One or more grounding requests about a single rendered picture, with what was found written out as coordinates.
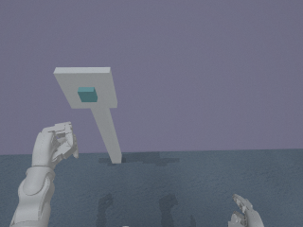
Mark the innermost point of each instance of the panel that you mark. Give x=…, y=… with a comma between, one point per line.
x=71, y=78

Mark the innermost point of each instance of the button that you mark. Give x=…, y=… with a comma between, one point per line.
x=88, y=94

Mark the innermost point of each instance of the left robot forearm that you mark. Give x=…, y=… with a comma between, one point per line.
x=35, y=193

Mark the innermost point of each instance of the left robot hand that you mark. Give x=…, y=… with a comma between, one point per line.
x=46, y=144

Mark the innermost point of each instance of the right robot hand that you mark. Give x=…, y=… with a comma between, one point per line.
x=251, y=218

